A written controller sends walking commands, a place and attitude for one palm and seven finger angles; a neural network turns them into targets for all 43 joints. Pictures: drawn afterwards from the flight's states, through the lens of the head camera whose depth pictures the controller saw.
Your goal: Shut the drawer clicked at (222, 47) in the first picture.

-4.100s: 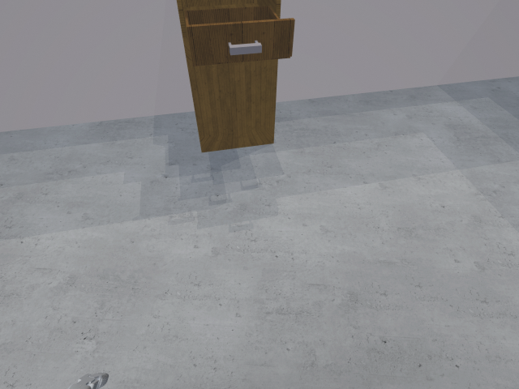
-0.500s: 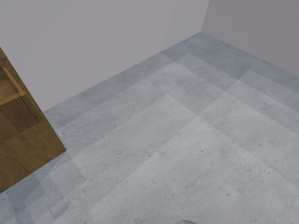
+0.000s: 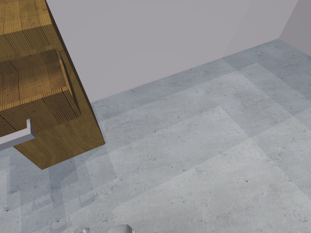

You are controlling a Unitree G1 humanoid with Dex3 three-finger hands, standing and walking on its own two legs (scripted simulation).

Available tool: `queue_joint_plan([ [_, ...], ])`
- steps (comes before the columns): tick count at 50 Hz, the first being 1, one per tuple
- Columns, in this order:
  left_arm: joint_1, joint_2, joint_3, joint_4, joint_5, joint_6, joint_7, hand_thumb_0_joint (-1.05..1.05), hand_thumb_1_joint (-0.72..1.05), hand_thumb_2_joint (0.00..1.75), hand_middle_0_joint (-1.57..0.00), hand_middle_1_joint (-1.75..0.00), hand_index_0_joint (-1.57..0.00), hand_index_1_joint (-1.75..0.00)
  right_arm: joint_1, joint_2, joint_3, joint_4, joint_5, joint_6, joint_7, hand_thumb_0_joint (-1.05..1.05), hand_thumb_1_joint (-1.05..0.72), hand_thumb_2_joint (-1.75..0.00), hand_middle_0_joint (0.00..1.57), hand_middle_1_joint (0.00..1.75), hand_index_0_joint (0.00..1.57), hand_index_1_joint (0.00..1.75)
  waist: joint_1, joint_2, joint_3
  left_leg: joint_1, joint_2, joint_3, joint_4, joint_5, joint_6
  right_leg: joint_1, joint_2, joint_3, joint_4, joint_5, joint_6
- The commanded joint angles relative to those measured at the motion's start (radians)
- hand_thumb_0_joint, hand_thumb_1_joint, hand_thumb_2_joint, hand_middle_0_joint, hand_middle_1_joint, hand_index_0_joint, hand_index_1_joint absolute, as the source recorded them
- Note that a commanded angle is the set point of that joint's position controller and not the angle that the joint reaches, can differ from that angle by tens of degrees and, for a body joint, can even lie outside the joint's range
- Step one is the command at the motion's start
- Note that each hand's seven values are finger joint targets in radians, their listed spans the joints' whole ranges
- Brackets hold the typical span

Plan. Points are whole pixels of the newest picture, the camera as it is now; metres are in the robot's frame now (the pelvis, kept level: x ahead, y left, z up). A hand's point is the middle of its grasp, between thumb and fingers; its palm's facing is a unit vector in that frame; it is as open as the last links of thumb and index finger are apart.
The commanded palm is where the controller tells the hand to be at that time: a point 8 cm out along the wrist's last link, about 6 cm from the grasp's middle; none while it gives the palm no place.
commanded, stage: turn to face it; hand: left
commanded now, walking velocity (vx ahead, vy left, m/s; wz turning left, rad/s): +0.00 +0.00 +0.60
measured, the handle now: (11, 134) +0.38 +0.48 -0.02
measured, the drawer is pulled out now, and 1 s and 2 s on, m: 0.30 0.30 0.30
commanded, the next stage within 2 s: take the last steps up to it in 0.72 s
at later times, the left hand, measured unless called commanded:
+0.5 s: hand out of the picture +0.06 +0.23 -0.15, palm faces +0.29 -0.91 -0.30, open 7.4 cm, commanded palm none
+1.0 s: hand out of the picture -0.12 +0.17 -0.18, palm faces +0.52 -0.83 -0.21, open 7.3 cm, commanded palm none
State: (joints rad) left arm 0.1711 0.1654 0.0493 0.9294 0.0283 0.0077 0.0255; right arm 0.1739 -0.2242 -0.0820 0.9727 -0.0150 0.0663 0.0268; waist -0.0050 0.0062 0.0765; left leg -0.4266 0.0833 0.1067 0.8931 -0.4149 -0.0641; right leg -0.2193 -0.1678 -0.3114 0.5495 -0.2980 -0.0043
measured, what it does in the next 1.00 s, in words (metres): steps on the spot, turning left: left foot, then right foot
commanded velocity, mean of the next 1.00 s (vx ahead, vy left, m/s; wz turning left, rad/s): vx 0.06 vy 0.01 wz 0.36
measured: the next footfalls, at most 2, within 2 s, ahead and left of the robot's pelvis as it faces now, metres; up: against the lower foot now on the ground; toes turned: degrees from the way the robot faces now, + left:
left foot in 0.10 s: +0.06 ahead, +0.14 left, +0.00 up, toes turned +12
right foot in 0.52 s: +0.09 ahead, -0.11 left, +0.00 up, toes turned +13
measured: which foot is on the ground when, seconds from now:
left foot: up 0.00-0.08, down 0.10-0.52, up 0.54-0.96, down 0.98-1.00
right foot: down 0.00-0.10, up 0.12-0.50, down 0.52-0.98, up 1.00-1.00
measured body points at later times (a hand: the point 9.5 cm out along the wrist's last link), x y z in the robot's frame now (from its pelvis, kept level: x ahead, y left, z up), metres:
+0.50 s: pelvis +0.01 -0.01 -0.01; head +0.05 -0.02 +0.44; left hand +0.04 +0.28 -0.13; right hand +0.15 -0.23 -0.16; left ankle +0.02 +0.13 -0.74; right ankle +0.04 -0.12 -0.73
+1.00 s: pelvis -0.02 +0.00 -0.01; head -0.01 +0.02 +0.44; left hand -0.14 +0.22 -0.17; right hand +0.17 -0.19 -0.14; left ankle -0.10 +0.08 -0.74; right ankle +0.05 -0.12 -0.73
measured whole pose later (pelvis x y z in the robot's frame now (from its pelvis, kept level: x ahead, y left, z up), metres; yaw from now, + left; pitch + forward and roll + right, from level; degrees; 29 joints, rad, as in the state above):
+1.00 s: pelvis -0.02 +0.00 -0.01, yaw +27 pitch -1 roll +0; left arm 0.31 0.22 0.05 1.00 0.02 0.03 0.01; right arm 0.17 -0.21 -0.05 0.98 -0.02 0.02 0.01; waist 0.04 -0.03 0.05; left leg -0.19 0.01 0.07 0.55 -0.34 0.01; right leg -0.30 -0.13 -0.19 0.66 -0.38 0.03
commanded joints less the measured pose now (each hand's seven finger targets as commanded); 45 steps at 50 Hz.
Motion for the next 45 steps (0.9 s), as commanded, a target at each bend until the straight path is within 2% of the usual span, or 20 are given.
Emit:
queue_joint_plan([
  [1, 0.075, 0.227, 0.059, -0.043, 0.005, -0.003, 0.006, 0.00, 0.90, 0.90, -0.20, -0.30, -0.20, -0.30, -0.034, -0.035, 0.000, -0.114, 0.000, -0.031, 0.002, 0.00, -0.90, -0.90, 0.20, 0.30, 0.20, 0.30, 0.036, -0.213, -0.089, 0.018, -0.016, 0.044, -0.180, 0.023, 0.016, 0.107, -0.233, 0.126, -0.095, 0.428, -0.084],
  [3, 0.062, 0.232, 0.063, -0.051, -0.005, 0.004, 0.001, 0.00, 0.90, 0.90, -0.20, -0.30, -0.20, -0.30, 0.022, -0.078, -0.010, -0.109, -0.005, -0.038, 0.000, 0.00, -0.90, -0.90, 0.20, 0.30, 0.20, 0.30, -0.002, -0.147, -0.130, 0.165, -0.025, 0.050, -0.355, 0.171, 0.027, 0.059, -0.204, 0.079, 0.032, 0.376, -0.034],
  [4, 0.059, 0.209, 0.062, -0.067, -0.012, 0.008, -0.004, 0.00, 0.90, 0.90, -0.20, -0.30, -0.20, -0.30, 0.100, -0.151, -0.029, -0.097, -0.008, -0.049, -0.003, 0.00, -0.90, -0.90, 0.20, 0.30, 0.20, 0.30, -0.049, 0.024, -0.190, 0.335, 0.052, -0.083, -0.467, 0.366, 0.071, -0.064, -0.148, 0.056, 0.217, 0.249, 0.022],
  [5, 0.015, 0.138, 0.043, -0.124, -0.019, 0.009, -0.012, 0.00, 0.90, 0.90, -0.20, -0.30, -0.20, -0.30, 0.172, -0.273, -0.056, -0.097, -0.009, -0.056, -0.010, 0.00, -0.90, -0.90, 0.20, 0.30, 0.20, 0.30, -0.091, 0.367, -0.191, 0.461, 0.318, -0.450, -0.525, 0.757, 0.200, -0.354, 0.005, 0.064, 0.467, -0.327, 0.110],
  [6, -0.050, 0.151, 0.036, -0.151, -0.009, 0.019, -0.006, 0.00, 0.90, 0.90, -0.20, -0.30, -0.20, -0.30, 0.218, -0.293, -0.055, -0.071, -0.002, -0.050, -0.019, 0.00, -0.90, -0.90, 0.20, 0.30, 0.20, 0.30, -0.108, 0.276, -0.208, 0.442, 0.382, -0.476, -0.523, 0.871, 0.283, -0.394, 0.028, 0.202, 0.592, -0.399, 0.101],
  [7, -0.063, 0.150, 0.039, -0.146, -0.005, 0.024, -0.006, 0.00, 0.90, 0.90, -0.20, -0.30, -0.20, -0.30, 0.183, -0.266, -0.048, -0.068, -0.005, -0.053, -0.028, 0.00, -0.90, -0.90, 0.20, 0.30, 0.20, 0.30, -0.087, 0.210, -0.178, 0.409, 0.342, -0.421, -0.527, 0.785, 0.281, -0.411, 0.013, 0.248, 0.636, -0.327, 0.091],
  [9, -0.042, 0.158, 0.050, -0.117, -0.009, 0.024, -0.010, 0.00, 0.90, 0.90, -0.20, -0.30, -0.20, -0.30, 0.055, -0.218, -0.033, -0.110, -0.006, -0.057, -0.038, 0.00, -0.90, -0.90, 0.20, 0.30, 0.20, 0.30, -0.044, 0.235, -0.146, 0.337, 0.233, -0.343, -0.514, 0.679, 0.237, -0.408, 0.026, 0.289, 0.664, -0.191, 0.096],
  [11, 0.017, 0.163, 0.050, -0.088, -0.011, 0.025, -0.019, 0.00, 0.90, 0.90, -0.20, -0.30, -0.20, -0.30, -0.016, -0.197, -0.022, -0.141, -0.005, -0.062, -0.037, 0.00, -0.90, -0.90, 0.20, 0.30, 0.20, 0.30, -0.008, 0.175, -0.159, 0.304, 0.171, -0.269, -0.523, 0.611, 0.210, -0.354, 0.039, 0.286, 0.639, -0.107, 0.103],
  [13, 0.028, 0.160, 0.049, -0.085, -0.012, 0.028, -0.018, 0.00, 0.90, 0.90, -0.20, -0.30, -0.20, -0.30, -0.010, -0.201, -0.023, -0.143, -0.004, -0.062, -0.036, 0.00, -0.90, -0.90, 0.20, 0.30, 0.20, 0.30, -0.009, 0.140, -0.158, 0.298, 0.150, -0.263, -0.535, 0.573, 0.209, -0.327, 0.056, 0.287, 0.579, -0.086, 0.107],
  [20, -0.010, 0.145, 0.036, -0.116, -0.020, 0.025, -0.006, 0.00, 0.90, 0.90, -0.20, -0.30, -0.20, -0.30, 0.016, -0.208, -0.030, -0.135, -0.011, -0.043, -0.030, 0.00, -0.90, -0.90, 0.20, 0.30, 0.20, 0.30, -0.027, 0.145, -0.128, 0.245, 0.154, -0.382, -0.530, 0.500, 0.243, -0.201, 0.107, 0.284, 0.282, -0.148, 0.095],
  [24, 0.110, 0.153, 0.039, -0.091, -0.024, 0.007, 0.000, 0.00, 0.90, 0.90, -0.20, -0.30, -0.20, -0.30, -0.035, -0.196, -0.033, -0.150, -0.004, -0.033, -0.024, 0.00, -0.90, -0.90, 0.20, 0.30, 0.20, 0.30, 0.031, 0.123, -0.152, 0.108, 0.083, -0.368, -0.427, 0.429, 0.177, 0.062, 0.136, 0.254, -0.057, 0.055, 0.077],
  [25, 0.141, 0.210, 0.048, -0.091, -0.014, -0.006, 0.006, 0.00, 0.90, 0.90, -0.20, -0.30, -0.20, -0.30, -0.024, -0.151, -0.027, -0.155, 0.006, -0.034, -0.019, 0.00, -0.90, -0.90, 0.20, 0.30, 0.20, 0.30, 0.048, -0.013, -0.169, -0.012, 0.009, -0.309, -0.294, 0.282, 0.118, 0.188, 0.024, 0.370, -0.212, 0.077, 0.048],
  [26, 0.143, 0.316, 0.067, -0.100, 0.004, -0.014, 0.013, 0.00, 0.90, 0.90, -0.20, -0.30, -0.20, -0.30, -0.015, -0.066, -0.013, -0.181, 0.009, -0.033, -0.016, 0.00, -0.90, -0.90, 0.20, 0.30, 0.20, 0.30, 0.053, -0.349, -0.139, -0.193, -0.156, -0.128, -0.028, -0.107, 0.027, 0.222, -0.269, 0.671, -0.295, 0.169, -0.066],
  [27, 0.132, 0.319, 0.060, -0.111, -0.005, -0.009, 0.015, 0.00, 0.90, 0.90, -0.20, -0.30, -0.20, -0.30, -0.044, -0.123, -0.025, -0.183, -0.001, -0.026, -0.019, 0.00, -0.90, -0.90, 0.20, 0.30, 0.20, 0.30, 0.061, -0.270, -0.127, -0.148, -0.115, -0.181, 0.166, -0.183, 0.036, 0.068, -0.338, 0.668, -0.293, 0.215, -0.142],
  [28, 0.060, 0.262, 0.053, -0.120, -0.006, -0.011, 0.018, 0.00, 0.90, 0.90, -0.20, -0.30, -0.20, -0.30, -0.033, -0.126, -0.029, -0.160, -0.005, -0.014, -0.015, 0.00, -0.90, -0.90, 0.20, 0.30, 0.20, 0.30, 0.021, -0.216, -0.078, -0.137, -0.092, -0.218, 0.265, -0.103, 0.042, -0.019, -0.264, 0.574, -0.303, 0.131, -0.134],
  [30, -0.036, 0.217, 0.037, -0.140, -0.010, -0.008, 0.014, 0.00, 0.90, 0.90, -0.20, -0.30, -0.20, -0.30, 0.019, -0.113, -0.031, -0.112, -0.007, -0.004, -0.006, 0.00, -0.90, -0.90, 0.20, 0.30, 0.20, 0.30, -0.028, -0.165, -0.038, -0.128, -0.071, -0.173, 0.353, 0.011, 0.026, -0.044, -0.165, 0.438, -0.275, 0.141, -0.090],
  [32, -0.014, 0.190, 0.028, -0.132, -0.009, -0.017, 0.011, 0.00, 0.90, 0.90, -0.20, -0.30, -0.20, -0.30, 0.043, -0.096, -0.021, -0.089, -0.008, -0.005, -0.003, 0.00, -0.90, -0.90, 0.20, 0.30, 0.20, 0.30, -0.024, -0.184, -0.042, -0.125, -0.067, -0.143, 0.345, 0.067, 0.010, -0.007, -0.124, 0.344, -0.251, 0.212, -0.081],
  [41, 0.161, 0.235, 0.042, -0.039, 0.006, -0.014, 0.010, 0.00, 0.90, 0.90, -0.20, -0.30, -0.20, -0.30, -0.076, -0.050, 0.010, -0.091, 0.005, -0.016, -0.013, 0.00, -0.90, -0.90, 0.20, 0.30, 0.20, 0.30, 0.067, -0.198, -0.080, -0.003, -0.064, -0.058, -0.058, -0.062, 0.005, 0.133, -0.173, 0.333, -0.204, 0.431, -0.141],
  [43, 0.166, 0.240, 0.046, -0.017, 0.006, -0.016, 0.007, 0.00, 0.90, 0.90, -0.20, -0.30, -0.20, -0.30, -0.049, -0.043, 0.019, -0.080, 0.006, -0.028, -0.015, 0.00, -0.90, -0.90, 0.20, 0.30, 0.20, 0.30, 0.066, -0.207, -0.121, 0.063, -0.068, -0.041, -0.151, -0.061, 0.017, 0.147, -0.184, 0.348, -0.207, 0.361, -0.136],
  [45, 0.152, 0.241, 0.046, 0.000, 0.004, -0.015, 0.002, 0.00, 0.90, 0.90, -0.20, -0.30, -0.20, -0.30, 0.013, -0.042, 0.023, -0.057, 0.003, -0.041, -0.015, 0.00, -0.90, -0.90, 0.20, 0.30, 0.20, 0.30, 0.039, -0.197, -0.137, 0.171, -0.074, -0.015, -0.296, -0.007, 0.032, 0.101, -0.167, 0.337, -0.200, 0.153, -0.108],
])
